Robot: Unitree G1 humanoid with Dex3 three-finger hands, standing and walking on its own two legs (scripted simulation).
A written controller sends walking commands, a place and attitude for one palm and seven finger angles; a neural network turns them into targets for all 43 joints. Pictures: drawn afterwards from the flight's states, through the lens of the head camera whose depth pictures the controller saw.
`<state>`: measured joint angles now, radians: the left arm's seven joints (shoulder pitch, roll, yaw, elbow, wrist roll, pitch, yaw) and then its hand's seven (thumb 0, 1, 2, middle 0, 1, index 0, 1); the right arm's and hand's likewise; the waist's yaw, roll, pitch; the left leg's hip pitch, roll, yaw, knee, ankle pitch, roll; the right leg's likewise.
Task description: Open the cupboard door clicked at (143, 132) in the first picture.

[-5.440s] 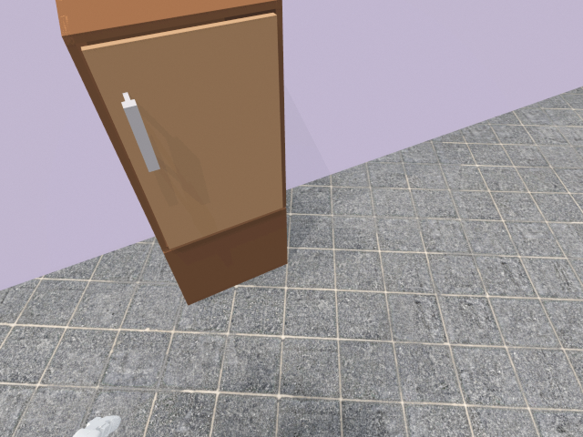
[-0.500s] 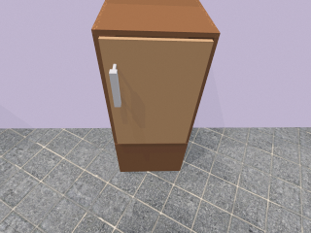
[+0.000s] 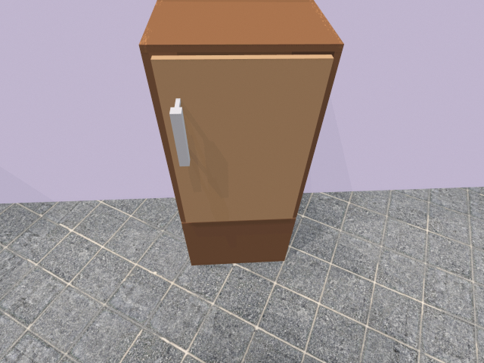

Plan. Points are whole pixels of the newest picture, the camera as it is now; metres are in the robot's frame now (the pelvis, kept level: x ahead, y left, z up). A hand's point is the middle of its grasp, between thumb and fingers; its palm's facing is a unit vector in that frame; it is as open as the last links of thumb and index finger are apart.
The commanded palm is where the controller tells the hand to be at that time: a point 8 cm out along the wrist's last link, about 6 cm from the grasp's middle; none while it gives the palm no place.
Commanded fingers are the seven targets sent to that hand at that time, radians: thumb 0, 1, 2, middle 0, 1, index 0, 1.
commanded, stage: come to a stop and stand still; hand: left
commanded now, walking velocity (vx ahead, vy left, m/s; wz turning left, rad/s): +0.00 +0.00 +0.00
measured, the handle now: (181, 133) +0.60 +0.20 +0.03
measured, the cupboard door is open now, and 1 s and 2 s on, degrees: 0 0 0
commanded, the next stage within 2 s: look again from close up in 0.54 s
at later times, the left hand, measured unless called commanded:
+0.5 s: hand out of the picture +0.02 +0.17 -0.18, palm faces +0.05 -0.98 -0.19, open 7.3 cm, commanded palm none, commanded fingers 0.00 0.90 0.90 -0.20 -0.30 -0.20 -0.30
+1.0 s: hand out of the picture +0.01 +0.19 -0.18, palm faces +0.03 -0.98 -0.21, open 7.3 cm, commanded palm none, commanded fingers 0.00 0.90 0.90 -0.20 -0.30 -0.20 -0.30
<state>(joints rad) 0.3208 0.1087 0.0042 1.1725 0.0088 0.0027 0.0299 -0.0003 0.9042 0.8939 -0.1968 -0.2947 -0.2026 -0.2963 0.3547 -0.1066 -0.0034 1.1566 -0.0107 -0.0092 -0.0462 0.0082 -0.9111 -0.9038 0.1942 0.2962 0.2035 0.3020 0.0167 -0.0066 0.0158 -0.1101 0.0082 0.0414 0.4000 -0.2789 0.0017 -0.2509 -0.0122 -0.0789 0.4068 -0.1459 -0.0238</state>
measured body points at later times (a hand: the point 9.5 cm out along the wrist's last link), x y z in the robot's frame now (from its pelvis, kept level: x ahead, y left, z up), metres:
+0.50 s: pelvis +0.02 +0.00 +0.00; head +0.03 +0.00 +0.45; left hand +0.02 +0.22 -0.16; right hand +0.01 -0.21 -0.16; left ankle -0.04 +0.12 -0.74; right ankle +0.05 -0.10 -0.74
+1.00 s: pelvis +0.00 +0.01 -0.01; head -0.02 +0.01 +0.44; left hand +0.01 +0.24 -0.16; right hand +0.01 -0.20 -0.17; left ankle -0.04 +0.12 -0.74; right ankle +0.05 -0.10 -0.74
